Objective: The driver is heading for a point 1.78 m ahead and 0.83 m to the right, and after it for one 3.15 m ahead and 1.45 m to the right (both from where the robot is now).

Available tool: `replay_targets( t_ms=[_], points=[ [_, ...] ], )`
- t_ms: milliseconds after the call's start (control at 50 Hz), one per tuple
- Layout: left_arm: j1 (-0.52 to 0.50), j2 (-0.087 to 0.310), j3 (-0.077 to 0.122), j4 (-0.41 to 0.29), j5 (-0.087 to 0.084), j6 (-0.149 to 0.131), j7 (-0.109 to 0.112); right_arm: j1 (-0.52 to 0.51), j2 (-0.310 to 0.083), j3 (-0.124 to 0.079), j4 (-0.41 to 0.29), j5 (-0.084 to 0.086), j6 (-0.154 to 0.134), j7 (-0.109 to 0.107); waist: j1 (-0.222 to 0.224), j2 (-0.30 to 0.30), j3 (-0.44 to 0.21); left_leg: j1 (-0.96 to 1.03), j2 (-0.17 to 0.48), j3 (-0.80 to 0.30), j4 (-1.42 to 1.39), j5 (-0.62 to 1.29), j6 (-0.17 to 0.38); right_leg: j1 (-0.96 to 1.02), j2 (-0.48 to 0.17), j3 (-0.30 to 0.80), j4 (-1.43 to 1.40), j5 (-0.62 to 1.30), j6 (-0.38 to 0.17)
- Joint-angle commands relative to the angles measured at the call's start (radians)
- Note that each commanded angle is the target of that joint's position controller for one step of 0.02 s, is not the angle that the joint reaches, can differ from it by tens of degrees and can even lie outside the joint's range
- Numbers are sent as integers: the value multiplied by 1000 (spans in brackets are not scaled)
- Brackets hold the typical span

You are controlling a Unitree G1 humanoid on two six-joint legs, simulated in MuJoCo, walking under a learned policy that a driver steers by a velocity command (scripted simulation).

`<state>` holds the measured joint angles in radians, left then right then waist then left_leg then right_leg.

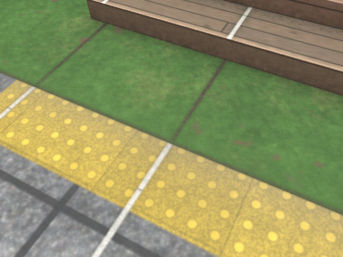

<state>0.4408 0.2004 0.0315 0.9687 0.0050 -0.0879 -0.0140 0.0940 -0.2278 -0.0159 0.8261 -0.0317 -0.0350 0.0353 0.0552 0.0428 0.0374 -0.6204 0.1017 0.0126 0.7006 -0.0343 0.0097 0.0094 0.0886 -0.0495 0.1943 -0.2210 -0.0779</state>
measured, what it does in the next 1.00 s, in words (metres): walks ahead, turning right: left foot, then right foot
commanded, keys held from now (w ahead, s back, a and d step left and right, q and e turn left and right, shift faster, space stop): w+e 0.88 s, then e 0.10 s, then no key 0.02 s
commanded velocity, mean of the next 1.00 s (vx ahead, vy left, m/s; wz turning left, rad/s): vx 0.49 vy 0.00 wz -0.49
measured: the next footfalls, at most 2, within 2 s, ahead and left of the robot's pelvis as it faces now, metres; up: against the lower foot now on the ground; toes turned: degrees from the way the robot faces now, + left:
left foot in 0.14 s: +0.24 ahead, +0.12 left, +0.00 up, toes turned -2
right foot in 0.68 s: +0.45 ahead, -0.15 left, +0.00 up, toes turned -27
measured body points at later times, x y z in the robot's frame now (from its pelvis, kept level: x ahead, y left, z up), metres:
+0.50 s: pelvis +0.25 +0.03 +0.00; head +0.27 +0.03 +0.45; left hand +0.46 +0.23 -0.12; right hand +0.18 -0.23 -0.13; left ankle +0.20 +0.12 -0.74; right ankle +0.34 -0.14 -0.68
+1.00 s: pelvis +0.47 -0.11 +0.00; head +0.50 -0.14 +0.45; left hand +0.64 +0.13 -0.12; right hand +0.48 -0.41 -0.12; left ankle +0.67 -0.01 -0.67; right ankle +0.42 -0.13 -0.74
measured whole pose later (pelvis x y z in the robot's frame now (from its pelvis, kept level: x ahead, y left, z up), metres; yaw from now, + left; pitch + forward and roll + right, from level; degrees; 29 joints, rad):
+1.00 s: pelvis +0.47 -0.11 +0.00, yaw -33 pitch +1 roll +0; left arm 0.37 0.27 0.07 0.85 0.00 -0.04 -0.01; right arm 0.11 -0.26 -0.04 0.75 -0.04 -0.02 0.01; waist 0.04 0.04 0.06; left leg -0.67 0.12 -0.03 0.93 -0.18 -0.06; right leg -0.12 0.14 0.08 0.32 -0.21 -0.13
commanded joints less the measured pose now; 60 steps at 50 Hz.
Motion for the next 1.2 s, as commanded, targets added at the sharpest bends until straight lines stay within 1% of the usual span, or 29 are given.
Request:
replay_targets(
  t_ms=[20,80,120,140,160,180,200,220,260,360,480,560,620,660,680,700,720,740,760,780,800,840,880,960,1080,1120,1160,1180,1200],
  points=[
    [61,159,30,-25,5,-4,11,-126,-54,-6,-95,4,-20,-4,6,-110,35,34,-51,34,-88,10,-2,-17,-268,164,2,464,-120],
    [25,187,39,-32,13,2,20,-83,-84,-15,-95,7,-36,-12,-34,-125,15,145,-79,18,-163,-96,23,13,-293,208,92,552,-103],
    [-9,187,39,-39,7,4,17,139,-130,-38,-27,-4,-57,-30,-135,-83,-97,451,-99,15,-273,-92,61,-48,-233,171,340,612,-70],
    [-24,148,29,-74,-5,0,13,307,-205,-58,-4,-30,-69,-46,-195,5,-231,704,89,-168,-286,-172,110,-215,-173,129,600,377,-49],
    [89,31,6,-107,-41,5,15,343,-310,-87,-8,-42,-57,-49,-146,231,-357,960,366,-568,-354,-226,221,-556,-16,24,920,-249,-8],
    [54,150,34,-87,-9,21,25,297,-233,-76,-21,-14,-42,-44,-142,98,-309,866,349,-644,-408,-316,224,-640,-60,96,1028,-296,-23],
    [-5,154,42,-93,-1,26,19,214,-155,-54,-31,-6,-41,-41,-109,30,-161,731,299,-486,-433,-324,196,-655,-107,117,1031,-208,-26],
    [-39,127,38,-99,-1,28,10,164,-113,-44,-33,-3,-47,-38,-90,18,-86,621,252,-361,-475,-245,173,-634,-140,112,998,-142,-18],
    [-44,110,42,-100,21,53,-7,149,-81,-36,-18,6,-58,-44,-51,63,-30,507,180,-196,-522,-137,127,-582,-172,100,955,-93,2],
    [-147,87,42,-147,28,87,-32,210,-103,-48,15,19,-87,-46,-36,35,-8,510,170,-26,-569,24,139,-673,-192,80,930,40,33],
    [-350,69,24,-225,28,84,-53,264,-114,-52,46,12,-82,-45,-72,33,42,545,145,134,-565,115,130,-682,-183,15,637,217,39],
    [-450,78,19,-274,34,81,-63,324,-144,-61,72,11,-68,-53,-100,31,63,651,181,190,-524,220,119,-648,-160,-54,495,157,-6],
    [-421,97,29,-278,39,81,-55,327,-178,-69,82,8,-47,-61,-74,56,25,725,189,242,-368,589,99,-543,-86,-109,444,11,-61],
    [-248,129,50,-233,40,70,-40,319,-208,-77,79,10,-26,-60,2,54,-84,714,183,263,-74,734,90,-341,-5,-121,384,-57,-111],
    [-80,170,73,-179,49,60,-25,304,-203,-75,64,11,-20,-57,79,-5,-179,573,160,277,181,555,57,-97,-14,-56,307,-29,-147],
    [-23,295,107,-174,56,59,-10,328,-100,-51,0,25,-26,-46,62,-198,-280,188,59,273,527,-73,4,213,-301,368,269,-139,-247],
    [-32,353,118,-201,22,69,-6,262,-124,-58,-60,17,-38,-33,49,-225,-340,-59,-112,76,737,-529,-33,306,-449,824,105,-33,-345],
    [-48,325,112,-186,13,77,1,146,-144,-60,-83,12,-45,-29,60,-91,-210,-164,-47,-26,735,-425,-22,242,-414,660,89,46,-310],
    [-94,272,98,-180,5,75,8,150,-124,-50,-83,21,-57,-28,20,-68,-103,-142,-9,-23,655,-330,-15,101,-386,528,86,149,-278],
    [-143,227,85,-184,4,69,11,175,-121,-51,-65,16,-57,-31,-29,-30,-51,-73,21,-29,559,-295,-13,-13,-323,432,73,246,-230],
    [-180,198,75,-189,-5,62,14,196,-122,-52,-60,-3,-42,-31,-67,-39,-34,-7,32,-34,508,-287,-23,-95,-274,366,61,316,-207],
    [-184,183,67,-196,-8,42,10,224,-114,-51,-56,-20,-8,-25,-91,-57,-64,59,29,-27,462,-279,-43,-149,-233,317,48,401,-206],
    [-149,208,72,-188,-7,30,6,191,-100,-48,-72,-18,9,-20,-88,-59,-57,38,23,-16,398,-234,-58,-172,-211,299,29,389,-205],
    [-71,222,73,-176,-5,35,12,63,-100,-43,-119,-10,13,-26,-51,-84,-22,-21,-10,-3,249,-135,-76,-142,-188,270,92,720,-162],
    [-8,203,63,-166,3,57,29,-43,-99,-26,-150,7,1,-29,12,-127,-51,31,-80,8,10,-31,-31,-21,-184,268,191,834,-98],
    [-26,203,60,-170,12,59,35,-3,-113,-27,-137,6,-9,-33,-5,-135,-55,122,-102,-3,-74,-53,-2,-16,-192,285,244,847,-76],
    [-75,220,62,-180,7,53,39,116,-144,-39,-96,4,-23,-44,-65,-132,-75,289,-127,-3,-194,-33,37,-34,-182,306,354,880,-43],
    [-101,219,59,-184,-6,47,36,197,-148,-40,-73,-1,-39,-50,-118,-92,-102,423,-98,-16,-308,149,58,-67,-139,284,477,798,-21],
    [-86,170,42,-222,-17,36,34,282,-203,-45,-73,-9,-53,-60,-131,32,-220,639,126,-214,-257,601,112,-187,-69,242,707,401,10]
  ],
)
Keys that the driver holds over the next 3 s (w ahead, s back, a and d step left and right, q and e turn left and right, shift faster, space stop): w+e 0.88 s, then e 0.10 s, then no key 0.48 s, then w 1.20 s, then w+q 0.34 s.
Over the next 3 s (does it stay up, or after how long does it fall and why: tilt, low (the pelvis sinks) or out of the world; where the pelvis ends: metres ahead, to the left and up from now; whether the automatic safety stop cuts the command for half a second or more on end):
stays up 1.14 -0.53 -0.02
